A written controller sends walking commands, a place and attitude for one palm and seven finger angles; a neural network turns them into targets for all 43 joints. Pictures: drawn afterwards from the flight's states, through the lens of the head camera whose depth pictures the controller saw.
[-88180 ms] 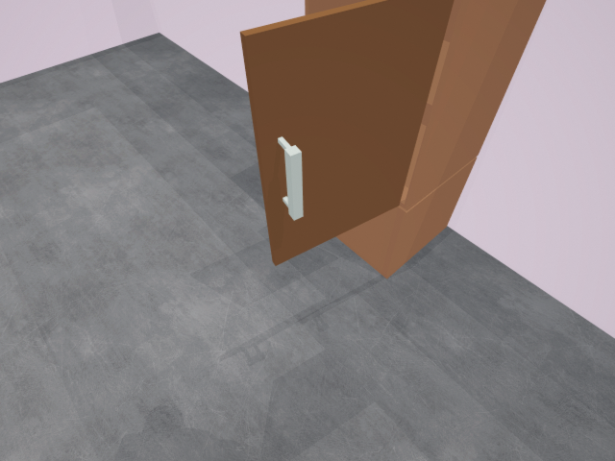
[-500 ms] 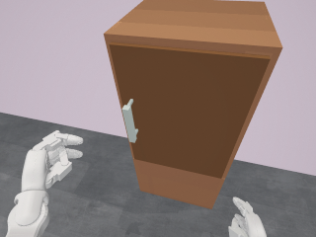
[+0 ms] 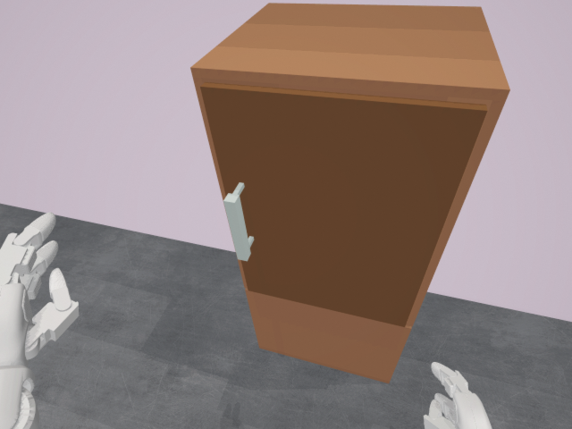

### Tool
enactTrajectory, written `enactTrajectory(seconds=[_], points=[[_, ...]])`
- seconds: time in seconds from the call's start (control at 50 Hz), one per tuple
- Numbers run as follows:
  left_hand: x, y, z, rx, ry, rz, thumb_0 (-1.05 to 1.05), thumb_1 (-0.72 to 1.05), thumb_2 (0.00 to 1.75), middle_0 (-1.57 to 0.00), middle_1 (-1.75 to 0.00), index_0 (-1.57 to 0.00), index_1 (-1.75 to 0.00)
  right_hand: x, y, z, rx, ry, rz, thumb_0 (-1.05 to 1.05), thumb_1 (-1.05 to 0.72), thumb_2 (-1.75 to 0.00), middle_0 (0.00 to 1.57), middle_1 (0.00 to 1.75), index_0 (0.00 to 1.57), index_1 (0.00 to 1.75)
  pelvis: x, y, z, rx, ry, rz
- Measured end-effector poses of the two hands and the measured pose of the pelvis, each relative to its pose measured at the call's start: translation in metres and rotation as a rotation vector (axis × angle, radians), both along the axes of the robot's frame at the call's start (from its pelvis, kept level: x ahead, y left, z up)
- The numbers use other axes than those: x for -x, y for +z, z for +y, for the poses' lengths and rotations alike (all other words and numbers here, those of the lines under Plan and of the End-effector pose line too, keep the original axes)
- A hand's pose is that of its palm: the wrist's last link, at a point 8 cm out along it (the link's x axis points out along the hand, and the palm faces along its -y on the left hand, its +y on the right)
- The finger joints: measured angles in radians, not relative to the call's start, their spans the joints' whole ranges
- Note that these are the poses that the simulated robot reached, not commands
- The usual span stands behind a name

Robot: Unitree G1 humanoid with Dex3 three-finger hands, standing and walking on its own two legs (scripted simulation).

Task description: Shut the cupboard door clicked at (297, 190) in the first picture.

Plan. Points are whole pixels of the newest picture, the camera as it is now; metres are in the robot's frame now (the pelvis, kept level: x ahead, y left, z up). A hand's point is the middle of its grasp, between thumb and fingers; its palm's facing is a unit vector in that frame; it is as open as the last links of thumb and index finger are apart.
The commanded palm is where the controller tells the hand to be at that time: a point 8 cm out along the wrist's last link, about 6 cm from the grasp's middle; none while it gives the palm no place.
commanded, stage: draw the hand back to the body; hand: left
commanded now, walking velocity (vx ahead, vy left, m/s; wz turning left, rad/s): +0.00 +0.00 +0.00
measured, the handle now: (242, 222) +0.51 +0.17 -0.04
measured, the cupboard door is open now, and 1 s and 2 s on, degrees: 0 0 0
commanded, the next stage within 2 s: step back with the hand held close in 0.14 s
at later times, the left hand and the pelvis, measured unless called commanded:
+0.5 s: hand (76, 314) +0.18 +0.25 +0.15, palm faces +0.40 -0.79 -0.47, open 7.4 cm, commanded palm +0.12 +0.30 +0.17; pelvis -0.02 +0.00 +0.00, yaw +0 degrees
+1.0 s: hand (23, 369) +0.12 +0.27 +0.15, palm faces +0.47 -0.76 -0.44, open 7.4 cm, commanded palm +0.06 +0.31 +0.17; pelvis -0.08 +0.01 -0.02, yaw +0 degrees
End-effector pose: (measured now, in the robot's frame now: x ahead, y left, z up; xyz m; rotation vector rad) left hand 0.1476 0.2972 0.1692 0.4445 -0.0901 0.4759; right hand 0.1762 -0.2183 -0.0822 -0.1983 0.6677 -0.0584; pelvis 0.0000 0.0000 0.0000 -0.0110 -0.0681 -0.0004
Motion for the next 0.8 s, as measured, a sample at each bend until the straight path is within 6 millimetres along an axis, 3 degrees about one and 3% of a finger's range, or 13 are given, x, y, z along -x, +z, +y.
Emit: enactTrajectory(seconds=[0.34, 0.52, 0.68, 0.8], points=[[0.001, 0.014, -0.011, -0.065, -0.035, -0.042, 0.02, 0.89, 0.9, -0.21, -0.3, -0.21, -0.3, 0.012, -0.001, -0.015, -0.017, -0.038, -0.007, 0.01, -0.91, -0.9, 0.2, 0.3, 0.2, 0.3, 0.006, -0.001, -0.01, 0.005, -0.002, 0.016], [0.006, 0.003, -0.006, -0.1, -0.086, 0.001, 0.02, 0.89, 0.9, -0.21, -0.3, -0.21, -0.3, 0.039, -0.009, -0.031, 0.045, -0.121, 0.093, 0.01, -0.91, -0.9, 0.2, 0.3, 0.2, 0.3, 0.017, -0.005, 0.001, 0.0, 0.002, 0.08], [0.019, 0.015, 0.009, -0.166, -0.102, -0.044, 0.02, 0.88, 0.9, -0.21, -0.3, -0.21, -0.3, 0.06, -0.005, -0.025, 0.063, -0.165, 0.093, 0.01, -0.91, -0.9, 0.2, 0.3, 0.2, 0.3, 0.035, -0.009, 0.01, -0.011, -0.015, 0.075], [0.038, 0.01, 0.011, -0.152, -0.106, -0.083, 0.02, 0.89, 0.9, -0.21, -0.3, -0.21, -0.3, 0.076, 0.002, -0.016, 0.06, -0.161, 0.047, 0.01, -0.91, -0.9, 0.2, 0.3, 0.2, 0.3, 0.055, -0.013, 0.012, -0.009, -0.026, 0.066]])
